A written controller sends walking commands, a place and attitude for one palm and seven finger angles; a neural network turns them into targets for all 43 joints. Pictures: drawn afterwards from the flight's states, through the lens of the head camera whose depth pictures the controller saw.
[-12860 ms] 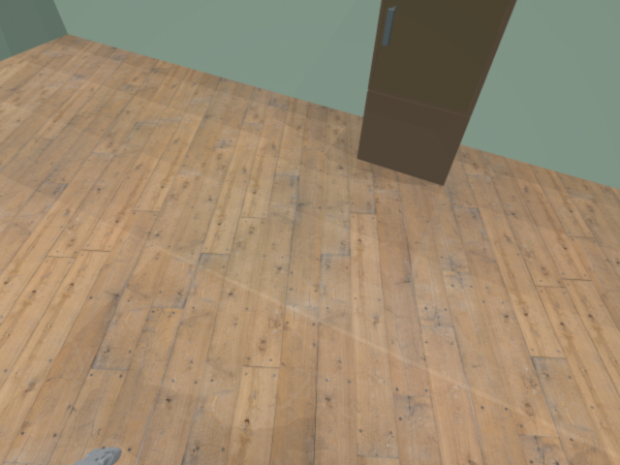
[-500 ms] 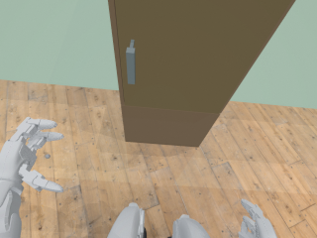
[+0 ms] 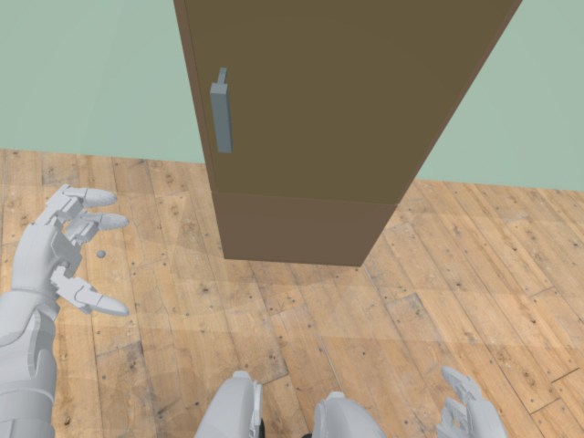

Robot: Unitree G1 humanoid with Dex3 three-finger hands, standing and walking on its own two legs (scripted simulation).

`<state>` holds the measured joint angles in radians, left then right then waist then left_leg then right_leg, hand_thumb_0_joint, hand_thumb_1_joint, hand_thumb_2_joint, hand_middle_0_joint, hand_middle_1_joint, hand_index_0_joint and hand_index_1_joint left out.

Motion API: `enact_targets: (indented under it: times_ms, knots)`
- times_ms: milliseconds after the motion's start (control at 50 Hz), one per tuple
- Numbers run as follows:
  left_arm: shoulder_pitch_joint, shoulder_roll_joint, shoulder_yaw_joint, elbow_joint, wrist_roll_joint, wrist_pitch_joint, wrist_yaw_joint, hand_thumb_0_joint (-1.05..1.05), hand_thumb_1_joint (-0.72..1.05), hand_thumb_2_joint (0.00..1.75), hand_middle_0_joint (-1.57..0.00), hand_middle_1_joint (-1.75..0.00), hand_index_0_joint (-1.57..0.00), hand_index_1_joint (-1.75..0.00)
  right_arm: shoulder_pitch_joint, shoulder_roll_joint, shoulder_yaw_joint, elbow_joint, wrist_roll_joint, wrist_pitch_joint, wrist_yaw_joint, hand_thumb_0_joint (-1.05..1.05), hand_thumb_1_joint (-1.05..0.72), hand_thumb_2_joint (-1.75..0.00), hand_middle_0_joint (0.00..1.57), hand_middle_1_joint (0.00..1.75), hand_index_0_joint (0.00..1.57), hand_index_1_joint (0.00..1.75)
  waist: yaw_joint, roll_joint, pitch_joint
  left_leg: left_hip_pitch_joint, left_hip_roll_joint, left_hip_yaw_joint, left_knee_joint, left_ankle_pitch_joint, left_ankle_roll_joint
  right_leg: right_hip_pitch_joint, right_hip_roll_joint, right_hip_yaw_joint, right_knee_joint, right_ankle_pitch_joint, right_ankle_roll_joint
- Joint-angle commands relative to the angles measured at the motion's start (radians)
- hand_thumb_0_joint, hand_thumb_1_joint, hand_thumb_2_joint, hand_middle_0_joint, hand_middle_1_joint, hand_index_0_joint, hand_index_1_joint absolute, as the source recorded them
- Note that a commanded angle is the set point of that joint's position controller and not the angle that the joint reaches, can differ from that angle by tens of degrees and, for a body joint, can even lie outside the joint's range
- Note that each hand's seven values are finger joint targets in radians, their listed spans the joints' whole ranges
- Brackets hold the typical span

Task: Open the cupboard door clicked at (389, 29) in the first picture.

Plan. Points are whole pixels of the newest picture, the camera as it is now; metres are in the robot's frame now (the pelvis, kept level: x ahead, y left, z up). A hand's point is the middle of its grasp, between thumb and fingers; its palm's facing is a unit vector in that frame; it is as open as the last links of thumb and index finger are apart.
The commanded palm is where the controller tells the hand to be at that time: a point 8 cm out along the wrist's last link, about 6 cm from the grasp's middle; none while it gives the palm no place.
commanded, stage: move the hooked fingers beside the handle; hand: left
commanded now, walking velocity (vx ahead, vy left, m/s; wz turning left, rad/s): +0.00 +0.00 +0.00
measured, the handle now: (224, 111) +0.60 +0.16 +0.04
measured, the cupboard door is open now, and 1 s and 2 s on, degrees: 0 0 0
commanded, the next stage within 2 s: none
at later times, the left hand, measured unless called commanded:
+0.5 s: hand (131, 203) +0.41 +0.26 +0.03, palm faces +0.05 -1.00 -0.02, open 13.9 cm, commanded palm +0.39 +0.29 +0.04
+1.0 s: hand (164, 163) +0.49 +0.23 +0.02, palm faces +0.05 -1.00 -0.01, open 13.9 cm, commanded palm +0.48 +0.26 +0.03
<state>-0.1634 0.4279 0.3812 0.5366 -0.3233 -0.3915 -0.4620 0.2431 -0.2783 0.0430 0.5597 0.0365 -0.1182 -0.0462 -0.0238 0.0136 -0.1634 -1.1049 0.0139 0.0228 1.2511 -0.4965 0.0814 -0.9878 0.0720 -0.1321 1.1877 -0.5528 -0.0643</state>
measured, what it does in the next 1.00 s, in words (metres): stands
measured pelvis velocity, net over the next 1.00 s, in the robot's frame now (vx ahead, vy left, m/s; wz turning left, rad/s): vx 0.00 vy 0.02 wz -0.03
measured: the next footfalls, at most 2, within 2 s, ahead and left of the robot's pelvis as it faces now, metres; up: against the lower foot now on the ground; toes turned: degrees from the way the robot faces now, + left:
none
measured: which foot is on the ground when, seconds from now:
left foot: down 0.00-1.00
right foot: down 0.00-1.00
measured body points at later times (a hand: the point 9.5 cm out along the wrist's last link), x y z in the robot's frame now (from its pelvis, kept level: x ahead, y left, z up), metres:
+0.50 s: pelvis +0.00 +0.01 +0.00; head +0.11 +0.04 +0.43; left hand +0.40 +0.31 +0.03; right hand +0.10 -0.26 -0.10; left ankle +0.05 +0.07 -0.63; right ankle +0.01 -0.09 -0.63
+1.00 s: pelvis +0.00 +0.02 -0.01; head +0.14 +0.06 +0.41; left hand +0.48 +0.29 +0.03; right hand +0.03 -0.26 -0.12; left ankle +0.05 +0.07 -0.63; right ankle +0.01 -0.09 -0.63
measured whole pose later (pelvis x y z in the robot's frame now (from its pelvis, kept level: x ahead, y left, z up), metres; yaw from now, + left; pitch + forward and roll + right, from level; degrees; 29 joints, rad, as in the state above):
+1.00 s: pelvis +0.00 +0.02 -0.01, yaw -2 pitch +26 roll -6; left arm -0.80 0.51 0.38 1.14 -0.12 -0.49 -0.25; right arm 0.33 -0.28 0.05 0.63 -0.01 0.05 0.00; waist -0.15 0.03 -0.15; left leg -1.26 0.02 0.04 1.30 -0.50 0.11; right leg -1.14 0.07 -0.12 1.23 -0.55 -0.04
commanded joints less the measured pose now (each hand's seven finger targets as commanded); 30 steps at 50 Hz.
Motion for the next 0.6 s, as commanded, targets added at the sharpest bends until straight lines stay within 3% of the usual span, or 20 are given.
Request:
enact_targets:
  times_ms: [0, 20, 60, 160, 220, 240, 300, 340, 420, 460, 480, 580]
  knots:
    - [-0.207, 0.252, 0.107, -0.151, -0.019, -0.058, 0.026, 0.00, -0.50, 0.30, -0.30, -1.20, -0.30, -1.20, 0.039, -0.168, -0.072, -0.117, 0.001, -0.018, -0.003, 0.00, -0.90, -0.90, 0.20, 0.30, 0.20, 0.30, 0.007, 0.076, -0.335, 0.319, 0.012, -0.099, -0.175, 0.258, -0.049, 0.116, -0.014, 0.126, -0.162, 0.236, 0.028]
    - [-0.215, 0.256, 0.108, -0.143, -0.018, -0.065, 0.030, 0.00, -0.50, 0.30, -0.30, -1.20, -0.30, -1.20, 0.047, -0.170, -0.071, -0.117, 0.000, -0.016, -0.003, 0.00, -0.90, -0.90, 0.20, 0.30, 0.20, 0.30, 0.011, 0.082, -0.336, 0.316, 0.012, -0.101, -0.172, 0.269, -0.049, 0.118, -0.011, 0.125, -0.154, 0.242, 0.024]
    - [-0.275, 0.240, 0.090, -0.110, -0.008, -0.072, 0.035, 0.00, -0.50, 0.30, -0.30, -1.20, -0.30, -1.20, 0.054, -0.170, -0.074, -0.102, 0.000, -0.010, -0.002, 0.00, -0.90, -0.90, 0.20, 0.30, 0.20, 0.30, -0.011, 0.063, -0.332, 0.310, 0.014, -0.098, -0.164, 0.249, -0.046, 0.099, -0.013, 0.128, -0.159, 0.232, 0.031]
    - [-0.395, 0.235, 0.053, -0.088, 0.021, -0.100, 0.045, 0.00, -0.50, 0.30, -0.30, -1.20, -0.30, -1.20, 0.075, -0.178, -0.080, -0.077, -0.002, 0.000, -0.004, 0.00, -0.90, -0.90, 0.20, 0.30, 0.20, 0.30, -0.026, 0.115, -0.370, 0.370, 0.019, -0.113, -0.165, 0.262, -0.051, 0.049, -0.013, 0.123, -0.150, 0.223, 0.027]
    - [-0.452, 0.240, 0.050, -0.043, 0.033, -0.102, 0.056, 0.00, -0.50, 0.30, -0.30, -1.20, -0.30, -1.20, 0.092, -0.181, -0.082, -0.060, -0.004, 0.010, -0.004, 0.00, -0.90, -0.90, 0.20, 0.30, 0.20, 0.30, -0.035, 0.103, -0.372, 0.385, 0.021, -0.124, -0.166, 0.265, -0.052, 0.026, -0.011, 0.116, -0.148, 0.216, 0.025]
    - [-0.454, 0.253, 0.064, -0.015, 0.038, -0.101, 0.062, 0.00, -0.50, 0.30, -0.30, -1.20, -0.30, -1.20, 0.094, -0.182, -0.081, -0.058, -0.004, 0.015, -0.004, 0.00, -0.90, -0.90, 0.20, 0.30, 0.20, 0.30, -0.026, 0.096, -0.375, 0.380, 0.020, -0.122, -0.170, 0.260, -0.053, 0.034, -0.012, 0.118, -0.151, 0.214, 0.026]
    - [-0.500, 0.262, 0.064, 0.014, 0.054, -0.104, 0.079, 0.00, -0.50, 0.30, -0.30, -1.20, -0.30, -1.20, 0.100, -0.181, -0.081, -0.052, -0.005, 0.030, -0.002, 0.00, -0.90, -0.90, 0.20, 0.30, 0.20, 0.30, -0.027, 0.121, -0.385, 0.393, 0.020, -0.125, -0.176, 0.263, -0.056, 0.023, -0.013, 0.113, -0.149, 0.210, 0.025]
    - [-0.523, 0.285, 0.087, 0.050, 0.062, -0.110, 0.092, 0.00, -0.50, 0.30, -0.30, -1.20, -0.30, -1.20, 0.110, -0.183, -0.080, -0.048, -0.009, 0.040, 0.000, 0.00, -0.90, -0.90, 0.20, 0.30, 0.20, 0.30, -0.027, 0.095, -0.396, 0.390, 0.021, -0.126, -0.172, 0.279, -0.056, 0.028, -0.011, 0.111, -0.144, 0.224, 0.026]
    - [-0.601, 0.289, 0.076, 0.107, 0.079, -0.126, 0.100, 0.00, -0.50, 0.30, -0.30, -1.20, -0.30, -1.20, 0.124, -0.182, -0.078, -0.041, -0.012, 0.058, 0.003, 0.00, -0.90, -0.90, 0.20, 0.30, 0.20, 0.30, -0.040, 0.111, -0.393, 0.373, 0.021, -0.124, -0.162, 0.270, -0.053, 0.022, -0.008, 0.115, -0.139, 0.220, 0.024]
    - [-0.626, 0.278, 0.063, 0.123, 0.086, -0.134, 0.105, 0.00, -0.50, 0.30, -0.30, -1.20, -0.30, -1.20, 0.132, -0.184, -0.079, -0.035, -0.014, 0.066, 0.008, 0.00, -0.90, -0.90, 0.20, 0.30, 0.20, 0.30, -0.039, 0.139, -0.410, 0.418, 0.026, -0.137, -0.170, 0.290, -0.062, -0.009, -0.008, 0.105, -0.134, 0.220, 0.023]
    - [-0.641, 0.255, 0.037, 0.128, 0.091, -0.136, 0.106, 0.00, -0.50, 0.30, -0.30, -1.20, -0.30, -1.20, 0.135, -0.185, -0.079, -0.034, -0.014, 0.070, 0.011, 0.00, -0.90, -0.90, 0.20, 0.30, 0.20, 0.30, -0.050, 0.144, -0.411, 0.438, 0.028, -0.145, -0.173, 0.297, -0.064, -0.029, -0.008, 0.101, -0.134, 0.218, 0.023]
    - [-0.751, 0.236, 0.011, 0.209, 0.107, -0.142, 0.125, 0.00, -0.50, 0.30, -0.30, -1.20, -0.30, -1.20, 0.156, -0.192, -0.081, -0.012, -0.019, 0.092, 0.015, 0.00, -0.90, -0.90, 0.20, 0.30, 0.20, 0.30, -0.077, 0.128, -0.384, 0.442, 0.033, -0.170, -0.178, 0.251, -0.067, -0.086, -0.010, 0.090, -0.130, 0.188, 0.025]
